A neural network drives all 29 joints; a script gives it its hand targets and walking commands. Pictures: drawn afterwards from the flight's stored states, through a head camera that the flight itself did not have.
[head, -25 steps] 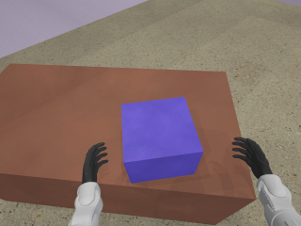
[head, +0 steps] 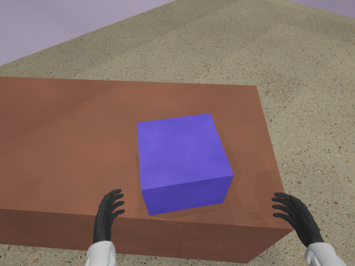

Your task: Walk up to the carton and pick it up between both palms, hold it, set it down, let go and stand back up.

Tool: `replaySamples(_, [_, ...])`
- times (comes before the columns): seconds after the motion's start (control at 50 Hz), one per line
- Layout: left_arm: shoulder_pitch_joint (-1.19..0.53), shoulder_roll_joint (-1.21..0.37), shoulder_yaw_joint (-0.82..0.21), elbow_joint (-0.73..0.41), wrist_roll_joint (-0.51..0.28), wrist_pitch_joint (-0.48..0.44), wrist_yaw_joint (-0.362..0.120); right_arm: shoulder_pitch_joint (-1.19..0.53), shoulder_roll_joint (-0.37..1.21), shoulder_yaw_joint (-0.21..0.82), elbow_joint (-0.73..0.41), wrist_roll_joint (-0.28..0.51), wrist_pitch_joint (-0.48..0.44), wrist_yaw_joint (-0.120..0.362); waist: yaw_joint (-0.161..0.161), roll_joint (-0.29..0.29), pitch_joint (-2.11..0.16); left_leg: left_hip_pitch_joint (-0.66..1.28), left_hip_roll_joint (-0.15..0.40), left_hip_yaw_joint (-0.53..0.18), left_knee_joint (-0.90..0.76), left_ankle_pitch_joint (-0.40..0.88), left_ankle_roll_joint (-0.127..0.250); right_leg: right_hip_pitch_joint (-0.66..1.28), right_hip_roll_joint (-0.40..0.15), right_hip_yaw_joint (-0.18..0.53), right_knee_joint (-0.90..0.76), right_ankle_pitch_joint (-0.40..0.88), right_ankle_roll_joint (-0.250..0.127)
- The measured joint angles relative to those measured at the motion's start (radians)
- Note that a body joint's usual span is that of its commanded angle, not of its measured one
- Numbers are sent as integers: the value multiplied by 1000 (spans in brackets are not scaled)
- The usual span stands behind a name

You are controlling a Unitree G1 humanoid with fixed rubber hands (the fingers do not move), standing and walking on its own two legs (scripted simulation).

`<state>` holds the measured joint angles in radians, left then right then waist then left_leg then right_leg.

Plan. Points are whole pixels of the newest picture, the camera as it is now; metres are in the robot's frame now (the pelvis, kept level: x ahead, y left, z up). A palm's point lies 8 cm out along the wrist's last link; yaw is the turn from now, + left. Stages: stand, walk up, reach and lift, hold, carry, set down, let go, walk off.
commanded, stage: set down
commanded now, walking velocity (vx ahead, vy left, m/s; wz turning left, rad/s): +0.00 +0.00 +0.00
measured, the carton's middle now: (180, 163) +0.44 +0.05 -0.10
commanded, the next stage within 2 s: let go in 0.82 s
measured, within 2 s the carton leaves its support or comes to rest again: neither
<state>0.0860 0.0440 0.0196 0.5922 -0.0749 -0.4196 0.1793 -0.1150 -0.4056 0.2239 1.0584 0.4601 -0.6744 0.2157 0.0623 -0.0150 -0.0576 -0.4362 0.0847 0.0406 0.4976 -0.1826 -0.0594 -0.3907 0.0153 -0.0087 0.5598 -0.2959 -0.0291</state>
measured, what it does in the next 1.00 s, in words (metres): stands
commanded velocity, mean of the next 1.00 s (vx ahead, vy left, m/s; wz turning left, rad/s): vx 0.00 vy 0.00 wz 0.00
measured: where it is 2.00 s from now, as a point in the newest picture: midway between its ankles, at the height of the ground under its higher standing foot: outside the picture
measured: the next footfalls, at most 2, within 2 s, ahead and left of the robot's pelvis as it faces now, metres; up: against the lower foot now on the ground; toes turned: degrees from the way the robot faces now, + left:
none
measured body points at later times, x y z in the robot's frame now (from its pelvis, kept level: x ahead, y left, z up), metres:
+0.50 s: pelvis +0.01 -0.01 +0.00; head +0.04 +0.00 +0.45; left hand +0.20 +0.22 -0.06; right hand +0.24 -0.24 -0.05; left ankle +0.03 +0.16 -0.73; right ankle -0.01 -0.10 -0.73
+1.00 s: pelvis +0.03 +0.02 +0.01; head +0.03 +0.03 +0.46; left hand +0.19 +0.25 -0.06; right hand +0.22 -0.22 -0.06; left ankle +0.03 +0.16 -0.73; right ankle -0.01 -0.10 -0.73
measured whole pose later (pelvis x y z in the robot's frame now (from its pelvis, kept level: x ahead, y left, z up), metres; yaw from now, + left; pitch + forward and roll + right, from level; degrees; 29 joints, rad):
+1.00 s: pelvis +0.03 +0.02 +0.01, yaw +1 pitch -1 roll +0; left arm 0.26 0.15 0.05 0.49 -0.01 -0.06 0.03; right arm 0.09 -0.26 0.07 0.90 0.17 -0.42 0.07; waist 0.02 -0.03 0.01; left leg -0.17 0.06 0.04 0.38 -0.19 -0.04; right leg -0.09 -0.01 -0.02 0.38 -0.27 0.00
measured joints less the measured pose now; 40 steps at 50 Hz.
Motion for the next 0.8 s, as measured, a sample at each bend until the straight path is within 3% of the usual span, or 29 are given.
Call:
replaySamples(0.22, [41,7,28,6,19,24,-8,65,41,-13,-31,-35,7,-16,-10,-8,19,26,2,-1,26,-20,-5,24,1,0,31,-24,-5])
replaySamples(0.8, [158,94,47,-86,32,258,-126,180,127,-119,-120,-226,185,-127,-27,-18,69,217,-24,-11,-101,-8,3,234,-20,-16,-116,-7,11])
